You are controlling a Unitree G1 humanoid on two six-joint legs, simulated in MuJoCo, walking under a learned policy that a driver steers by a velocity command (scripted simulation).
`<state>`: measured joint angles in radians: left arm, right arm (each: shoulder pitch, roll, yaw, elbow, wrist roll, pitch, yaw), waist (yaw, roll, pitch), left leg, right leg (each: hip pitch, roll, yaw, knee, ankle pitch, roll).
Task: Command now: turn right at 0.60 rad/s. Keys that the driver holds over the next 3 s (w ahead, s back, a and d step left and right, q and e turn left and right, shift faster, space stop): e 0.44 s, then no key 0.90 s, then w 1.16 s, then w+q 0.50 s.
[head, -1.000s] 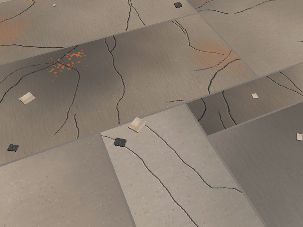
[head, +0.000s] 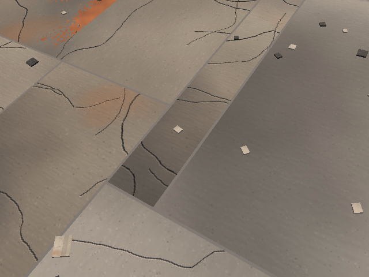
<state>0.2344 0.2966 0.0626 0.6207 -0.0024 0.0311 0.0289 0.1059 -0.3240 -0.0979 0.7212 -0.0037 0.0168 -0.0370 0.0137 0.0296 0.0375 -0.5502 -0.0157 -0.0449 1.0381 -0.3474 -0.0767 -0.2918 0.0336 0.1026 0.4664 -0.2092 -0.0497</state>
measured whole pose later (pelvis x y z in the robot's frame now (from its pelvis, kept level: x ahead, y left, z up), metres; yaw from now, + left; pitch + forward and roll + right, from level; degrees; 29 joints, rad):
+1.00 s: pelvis -0.02 -0.02 -0.01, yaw -22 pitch -1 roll -1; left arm 0.12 0.22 0.02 0.72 0.01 0.01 0.00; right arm 0.19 -0.29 -0.05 0.82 -0.01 0.03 -0.02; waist -0.02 0.03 0.04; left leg -0.21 0.06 -0.02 0.51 -0.27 -0.06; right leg -0.24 0.06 0.01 0.50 -0.26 -0.04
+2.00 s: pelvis +0.19 -0.07 -0.02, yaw -22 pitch +2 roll -1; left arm 0.49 0.24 0.03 1.04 -0.02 -0.07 0.02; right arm -0.05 -0.25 -0.01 0.70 0.03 -0.09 0.04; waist 0.09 0.02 0.04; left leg -0.58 0.01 0.03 0.55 -0.02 0.05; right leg 0.22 0.00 0.04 0.16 -0.40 0.00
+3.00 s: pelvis +0.67 -0.29 -0.01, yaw -8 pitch +1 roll -3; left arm 0.30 0.26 0.06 0.93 0.01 -0.09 0.01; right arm 0.14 -0.27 -0.06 0.79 0.02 -0.03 0.03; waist 0.06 0.04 0.03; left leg -0.67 0.11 -0.02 0.72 0.02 0.03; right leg 0.06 0.03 -0.24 0.21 -0.27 -0.02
